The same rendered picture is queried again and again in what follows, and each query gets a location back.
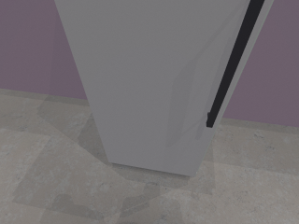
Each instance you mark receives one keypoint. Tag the handle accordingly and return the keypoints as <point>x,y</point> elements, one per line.
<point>242,39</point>

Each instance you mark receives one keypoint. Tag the fridge door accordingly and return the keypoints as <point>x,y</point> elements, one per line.
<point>151,70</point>

